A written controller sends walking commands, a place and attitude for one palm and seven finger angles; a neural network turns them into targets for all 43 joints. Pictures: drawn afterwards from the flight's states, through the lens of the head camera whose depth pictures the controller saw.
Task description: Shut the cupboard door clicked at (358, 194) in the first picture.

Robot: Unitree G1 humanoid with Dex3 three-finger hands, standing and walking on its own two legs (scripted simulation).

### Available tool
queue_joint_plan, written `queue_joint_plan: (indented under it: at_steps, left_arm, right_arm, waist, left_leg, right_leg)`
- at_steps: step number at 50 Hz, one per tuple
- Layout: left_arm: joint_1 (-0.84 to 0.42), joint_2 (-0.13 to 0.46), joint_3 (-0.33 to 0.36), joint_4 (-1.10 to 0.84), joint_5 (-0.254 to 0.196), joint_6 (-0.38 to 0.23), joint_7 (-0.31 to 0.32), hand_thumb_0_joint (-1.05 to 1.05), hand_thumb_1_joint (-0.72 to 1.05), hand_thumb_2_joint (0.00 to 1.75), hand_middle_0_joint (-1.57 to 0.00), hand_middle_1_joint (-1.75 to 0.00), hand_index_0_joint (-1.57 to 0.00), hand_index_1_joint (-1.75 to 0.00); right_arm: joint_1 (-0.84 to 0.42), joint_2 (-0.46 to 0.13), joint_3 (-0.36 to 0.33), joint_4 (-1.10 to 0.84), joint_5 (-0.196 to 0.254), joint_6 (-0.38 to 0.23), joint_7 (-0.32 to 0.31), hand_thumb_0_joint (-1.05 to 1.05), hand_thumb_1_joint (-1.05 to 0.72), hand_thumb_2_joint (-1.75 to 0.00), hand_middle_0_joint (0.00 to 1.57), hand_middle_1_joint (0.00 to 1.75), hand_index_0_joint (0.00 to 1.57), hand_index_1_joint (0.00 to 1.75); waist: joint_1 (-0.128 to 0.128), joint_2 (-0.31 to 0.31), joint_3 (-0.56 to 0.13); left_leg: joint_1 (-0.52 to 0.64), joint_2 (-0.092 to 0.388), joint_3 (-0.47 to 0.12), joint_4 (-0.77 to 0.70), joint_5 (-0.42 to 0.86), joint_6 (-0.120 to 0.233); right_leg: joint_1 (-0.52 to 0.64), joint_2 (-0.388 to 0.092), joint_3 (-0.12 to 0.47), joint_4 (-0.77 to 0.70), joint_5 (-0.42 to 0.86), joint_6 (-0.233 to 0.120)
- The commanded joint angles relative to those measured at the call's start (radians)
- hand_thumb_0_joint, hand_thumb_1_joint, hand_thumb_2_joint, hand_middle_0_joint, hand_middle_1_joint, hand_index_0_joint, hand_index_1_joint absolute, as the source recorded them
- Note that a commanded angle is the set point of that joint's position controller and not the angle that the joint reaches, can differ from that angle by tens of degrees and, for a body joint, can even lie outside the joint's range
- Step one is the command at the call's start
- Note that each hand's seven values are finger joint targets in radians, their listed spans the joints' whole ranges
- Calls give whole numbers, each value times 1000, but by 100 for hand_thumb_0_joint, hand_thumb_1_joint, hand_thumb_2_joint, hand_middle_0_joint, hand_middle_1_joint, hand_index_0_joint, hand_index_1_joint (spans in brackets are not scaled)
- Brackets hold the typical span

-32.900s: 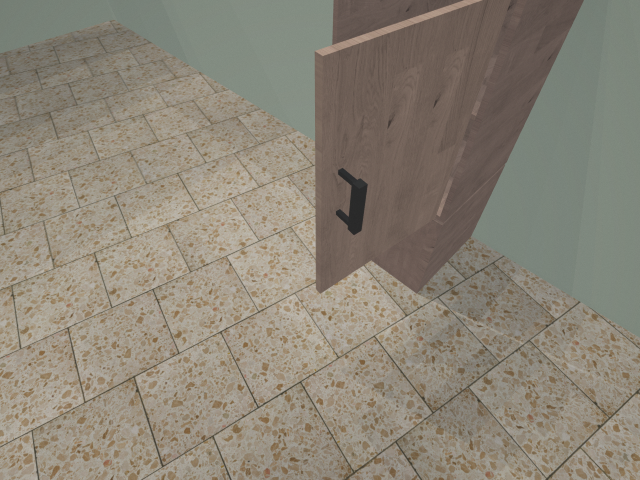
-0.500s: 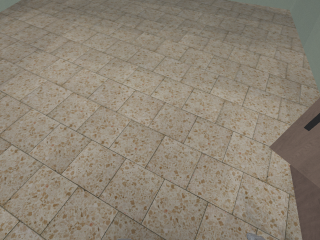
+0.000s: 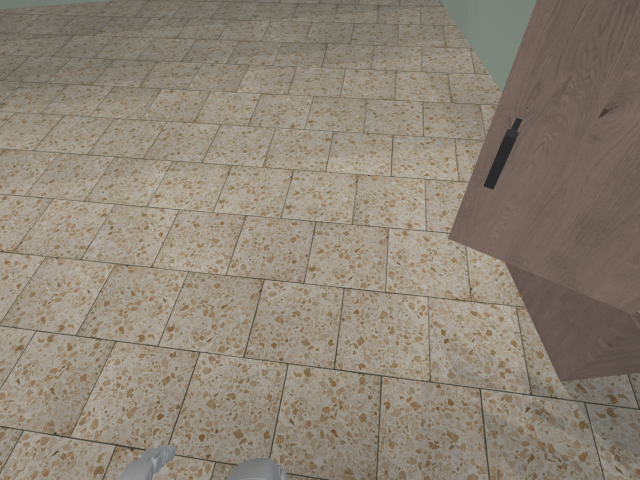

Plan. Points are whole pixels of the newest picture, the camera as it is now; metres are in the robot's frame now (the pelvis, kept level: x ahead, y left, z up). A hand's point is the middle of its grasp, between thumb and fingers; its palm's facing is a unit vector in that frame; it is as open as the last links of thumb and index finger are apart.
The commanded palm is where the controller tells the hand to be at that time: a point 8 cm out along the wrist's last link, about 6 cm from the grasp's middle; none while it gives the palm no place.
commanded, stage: turn to face it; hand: left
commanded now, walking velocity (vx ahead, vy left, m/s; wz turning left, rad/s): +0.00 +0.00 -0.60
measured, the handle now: (503, 154) +0.66 -0.31 -0.02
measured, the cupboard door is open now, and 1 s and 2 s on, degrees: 53 53 53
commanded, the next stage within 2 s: take the last steps up to it in 0.84 s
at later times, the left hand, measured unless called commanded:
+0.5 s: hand (193, 457) +0.17 +0.20 -0.15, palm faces -0.27 -0.94 -0.22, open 7.4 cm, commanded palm none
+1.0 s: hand (231, 448) +0.18 +0.15 -0.17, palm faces -0.42 -0.89 -0.18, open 7.4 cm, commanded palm none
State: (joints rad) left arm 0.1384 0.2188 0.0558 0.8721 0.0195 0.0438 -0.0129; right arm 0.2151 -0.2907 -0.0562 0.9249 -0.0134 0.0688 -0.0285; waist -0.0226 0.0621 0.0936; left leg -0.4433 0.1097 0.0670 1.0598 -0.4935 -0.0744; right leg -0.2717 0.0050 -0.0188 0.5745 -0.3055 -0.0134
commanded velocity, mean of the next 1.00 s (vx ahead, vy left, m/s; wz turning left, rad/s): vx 0.02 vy -0.01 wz -0.41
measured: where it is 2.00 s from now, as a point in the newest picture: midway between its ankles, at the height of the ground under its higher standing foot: outside the picture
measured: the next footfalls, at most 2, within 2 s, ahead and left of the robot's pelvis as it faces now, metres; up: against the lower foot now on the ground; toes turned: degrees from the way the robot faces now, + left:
left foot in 0.24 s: +0.09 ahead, +0.14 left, +0.00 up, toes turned -6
right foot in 0.58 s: +0.00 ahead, -0.12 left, +0.00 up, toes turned -24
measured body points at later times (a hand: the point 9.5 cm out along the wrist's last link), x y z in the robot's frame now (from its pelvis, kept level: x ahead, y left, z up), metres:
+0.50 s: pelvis +0.01 +0.02 +0.01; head +0.06 +0.02 +0.46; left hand +0.18 +0.25 -0.13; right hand +0.00 -0.24 -0.12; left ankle +0.05 +0.14 -0.73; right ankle -0.04 -0.10 -0.68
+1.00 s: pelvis +0.03 +0.01 +0.00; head +0.07 +0.02 +0.45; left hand +0.21 +0.20 -0.16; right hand -0.03 -0.24 -0.13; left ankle +0.09 +0.10 -0.73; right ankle -0.05 -0.09 -0.71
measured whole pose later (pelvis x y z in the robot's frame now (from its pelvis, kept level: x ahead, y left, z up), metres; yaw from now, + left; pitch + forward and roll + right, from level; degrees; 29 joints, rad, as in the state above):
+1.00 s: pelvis +0.03 +0.01 +0.00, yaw -28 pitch +0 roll -1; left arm 0.19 0.22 0.07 0.96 0.02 0.07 0.00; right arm 0.23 -0.20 -0.01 0.94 -0.03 0.01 -0.03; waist -0.01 -0.04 0.04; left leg -0.30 0.04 0.08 0.58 -0.30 0.02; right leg -0.32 0.02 0.04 0.75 -0.46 0.01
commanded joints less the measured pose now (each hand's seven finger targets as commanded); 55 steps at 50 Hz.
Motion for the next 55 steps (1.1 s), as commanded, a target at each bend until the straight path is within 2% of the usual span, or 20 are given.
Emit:
queue_joint_plan:
  at_steps: [1,7,10,12,16,24,27,28,29,30,32,35,41,44,45,46,47,48,51,55]
  left_arm:
    - [3,211,53,-73,3,-20,22,0,90,90,-20,-30,-20,-30]
    - [9,236,65,-67,8,-12,13,0,90,90,-20,-30,-20,-30]
    - [-28,199,60,-72,-5,-3,13,0,90,90,-20,-30,-20,-30]
    - [15,110,42,-108,-14,3,-3,0,90,90,-20,-30,-20,-30]
    - [3,130,57,-68,-2,11,-28,0,90,90,-20,-30,-20,-30]
    - [-28,79,33,-74,-3,11,-32,0,90,90,-20,-30,-20,-30]
    - [64,104,36,-43,-2,-3,-24,0,90,90,-20,-30,-20,-30]
    - [119,169,46,-26,4,-14,-15,0,90,90,-20,-30,-20,-30]
    - [156,270,66,-9,12,-23,0,0,90,90,-20,-30,-20,-30]
    - [201,289,63,-2,-1,-21,10,0,90,90,-20,-30,-20,-30]
    - [104,230,61,-7,3,-23,27,0,90,90,-20,-30,-20,-30]
    - [13,177,42,-27,4,-26,30,0,90,90,-20,-30,-20,-30]
    - [42,191,49,-4,10,-23,26,0,90,90,-20,-30,-20,-30]
    - [18,175,49,4,-2,-17,27,0,90,90,-20,-30,-20,-30]
    - [24,141,42,4,-6,-13,27,0,90,90,-20,-30,-20,-30]
    - [67,88,33,-3,-13,-8,20,0,90,90,-20,-30,-20,-30]
    - [70,68,25,-12,-13,-7,17,0,90,90,-20,-30,-20,-30]
    - [30,84,28,-12,-3,3,16,0,90,90,-20,-30,-20,-30]
    - [2,88,36,1,8,-4,-14,0,90,90,-20,-30,-20,-30]
    - [-30,66,28,8,10,-9,-38,0,90,90,-20,-30,-20,-30]
  right_arm:
    - [-20,-58,-15,-108,-3,-37,10,0,-90,-90,20,30,20,30]
    - [-14,-47,-11,-125,4,-47,8,0,-90,-90,20,30,20,30]
    - [101,-72,-12,-92,8,-68,-1,0,-90,-90,20,30,20,30]
    - [125,-225,-36,-111,-15,-73,-8,0,-90,-90,20,30,20,30]
    - [-10,-145,-13,-144,-21,-75,-14,0,-90,-90,20,30,20,30]
    - [53,-159,-33,-87,-18,-62,-2,0,-90,-90,20,30,20,30]
    - [30,-161,-40,-80,-9,-56,4,0,-90,-90,20,30,20,30]
    - [31,-123,-39,-88,0,-56,10,0,-90,-90,20,30,20,30]
    - [-17,-36,-18,-132,4,-55,13,0,-90,-90,20,30,20,30]
    - [-51,-66,-11,-148,1,-42,5,0,-90,-90,20,30,20,30]
    - [-38,-63,-14,-108,0,-38,-7,0,-90,-90,20,30,20,30]
    - [8,-44,-8,-63,-2,-37,8,0,-90,-90,20,30,20,30]
    - [4,-17,-2,-58,1,-44,8,0,-90,-90,20,30,20,30]
    - [91,-15,4,-24,1,-58,-2,0,-90,-90,20,30,20,30]
    - [121,-38,1,-11,1,-68,-2,0,-90,-90,20,30,20,30]
    - [129,-110,-9,-13,-12,-77,-6,0,-90,-90,20,30,20,30]
    - [132,-157,-15,-24,-17,-71,-11,0,-90,-90,20,30,20,30]
    - [142,-149,-18,-15,-24,-75,-20,0,-90,-90,20,30,20,30]
    - [121,-114,-7,-22,-29,-84,-22,0,-90,-90,20,30,20,30]
    - [168,-97,-12,7,-25,-100,-18,0,-90,-90,20,30,20,30]
  waist:
    - [17,-217,-139]
    - [22,-228,-129]
    - [-34,-163,-159]
    - [-25,273,-156]
    - [26,117,-96]
    - [-13,165,-139]
    - [38,99,-164]
    - [60,-38,-187]
    - [87,-355,-151]
    - [114,-264,-149]
    - [58,-339,-132]
    - [8,-230,-137]
    - [27,-235,-106]
    - [-14,-196,-128]
    - [-19,-104,-139]
    - [-2,107,-155]
    - [-5,200,-139]
    - [-32,219,-129]
    - [-12,84,-88]
    - [-30,74,-60]
  left_leg:
    - [-79,-8,-42,-9,75,-21]
    - [35,-62,-25,-300,79,-10]
    - [289,-51,-49,-648,284,4]
    - [385,347,-424,-808,369,180]
    - [252,260,-199,-763,480,203]
    - [323,247,-28,-670,587,195]
    - [238,205,35,-529,523,122]
    - [116,144,81,-390,369,64]
    - [-145,-15,139,-180,-111,3]
    - [-140,-21,10,-32,-144,6]
    - [-213,-3,-69,94,-58,5]
    - [-92,-6,-47,27,74,-5]
    - [13,-47,-16,-273,78,5]
    - [197,-63,-11,-551,261,15]
    - [299,-19,-68,-673,348,32]
    - [367,147,-248,-702,493,110]
    - [316,284,-368,-748,531,209]
    - [320,309,-413,-798,489,234]
    - [322,261,-320,-823,311,223]
    - [366,235,-214,-859,234,202]
  right_leg:
    - [118,-224,247,-213,437,-167]
    - [68,-204,348,-207,319,-168]
    - [-60,-125,322,-74,252,-73]
    - [-299,68,66,307,-307,34]
    - [-275,-24,52,584,-190,62]
    - [-114,-6,-68,204,-146,51]
    - [102,8,-80,-115,90,24]
    - [252,-103,62,-220,225,-14]
    - [335,-347,379,-261,482,-124]
    - [245,-415,396,-242,607,-208]
    - [249,-331,352,-229,566,-219]
    - [148,-241,190,-220,487,-171]
    - [113,-235,250,-235,358,-182]
    - [54,-194,247,-149,346,-123]
    - [-16,-142,211,-76,257,-75]
    - [-118,-23,120,41,68,-14]
    - [-138,21,34,165,-195,17]
    - [-195,26,50,343,-291,27]
    - [-290,-16,64,520,-185,26]
    - [-312,-41,22,436,-85,33]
